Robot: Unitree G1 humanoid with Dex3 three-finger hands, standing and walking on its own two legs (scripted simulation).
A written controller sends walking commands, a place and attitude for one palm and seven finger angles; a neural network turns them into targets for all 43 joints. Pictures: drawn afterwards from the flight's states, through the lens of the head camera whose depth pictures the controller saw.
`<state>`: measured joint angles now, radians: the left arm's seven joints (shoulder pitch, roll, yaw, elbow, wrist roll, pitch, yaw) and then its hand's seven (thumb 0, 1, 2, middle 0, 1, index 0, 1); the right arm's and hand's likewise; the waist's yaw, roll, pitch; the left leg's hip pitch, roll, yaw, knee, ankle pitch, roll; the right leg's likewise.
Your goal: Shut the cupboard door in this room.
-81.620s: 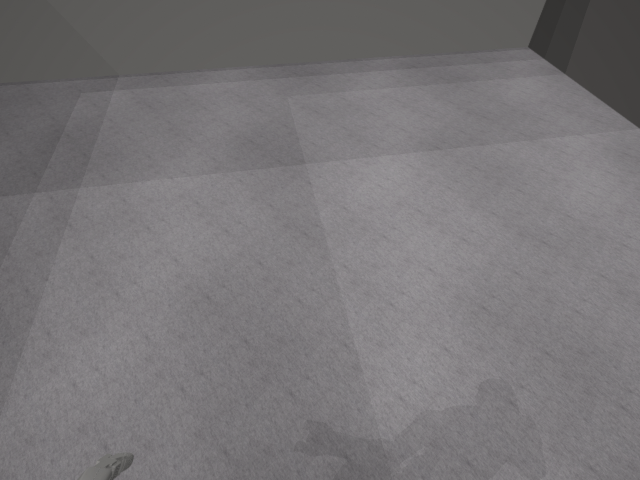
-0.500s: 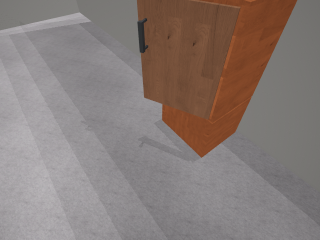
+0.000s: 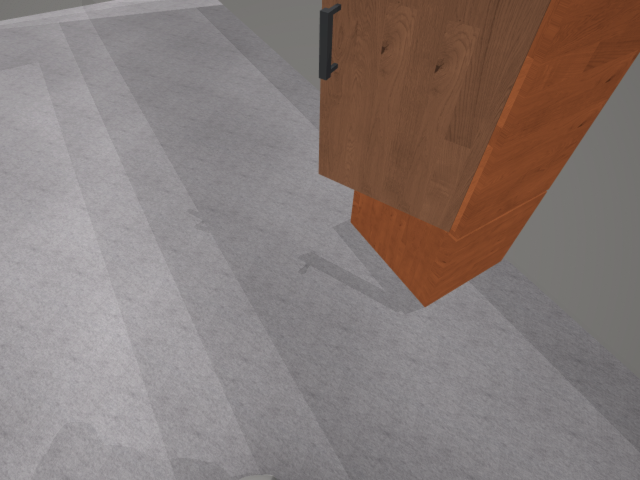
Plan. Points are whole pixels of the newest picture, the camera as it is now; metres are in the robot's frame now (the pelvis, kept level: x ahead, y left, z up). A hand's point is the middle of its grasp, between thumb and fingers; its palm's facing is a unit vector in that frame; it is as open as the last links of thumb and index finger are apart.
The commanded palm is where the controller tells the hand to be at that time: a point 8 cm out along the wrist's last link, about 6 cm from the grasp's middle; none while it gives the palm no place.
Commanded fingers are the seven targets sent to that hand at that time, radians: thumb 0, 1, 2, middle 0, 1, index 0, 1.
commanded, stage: walk to a spot facing it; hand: left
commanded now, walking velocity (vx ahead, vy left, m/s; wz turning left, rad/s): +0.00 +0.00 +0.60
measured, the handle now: (330, 42) +0.95 +0.01 +0.08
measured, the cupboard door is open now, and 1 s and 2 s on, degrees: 26 26 26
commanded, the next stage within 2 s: turn to face it in 1.92 s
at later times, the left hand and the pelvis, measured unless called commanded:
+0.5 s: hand out of the picture +0.07 +0.23 -0.15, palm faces +0.27 -0.92 -0.29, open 7.4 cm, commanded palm none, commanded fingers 0.00 0.90 0.90 -0.20 -0.30 -0.20 -0.30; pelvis +0.00 -0.01 +0.00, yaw +17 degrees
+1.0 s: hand out of the picture -0.10 +0.16 -0.19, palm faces +0.62 -0.75 -0.24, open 7.4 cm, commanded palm none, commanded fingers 0.00 0.90 0.90 -0.20 -0.30 -0.20 -0.30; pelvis +0.02 -0.01 -0.01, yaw +37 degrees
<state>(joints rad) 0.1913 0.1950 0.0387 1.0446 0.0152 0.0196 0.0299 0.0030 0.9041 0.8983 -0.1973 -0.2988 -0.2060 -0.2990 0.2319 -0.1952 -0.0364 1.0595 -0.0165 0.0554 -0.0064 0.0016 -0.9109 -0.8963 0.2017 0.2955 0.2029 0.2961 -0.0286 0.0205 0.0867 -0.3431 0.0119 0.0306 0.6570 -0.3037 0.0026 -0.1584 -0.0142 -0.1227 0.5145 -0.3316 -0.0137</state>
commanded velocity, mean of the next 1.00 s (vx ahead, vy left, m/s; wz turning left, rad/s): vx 0.06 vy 0.00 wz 0.60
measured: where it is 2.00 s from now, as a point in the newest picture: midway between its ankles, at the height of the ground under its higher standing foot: (262, 460)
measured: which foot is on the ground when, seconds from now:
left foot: down 0.00-0.54, up 0.56-0.92, down 0.94-1.00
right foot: down 0.00-0.10, up 0.12-0.52, down 0.54-0.94, up 0.96-1.00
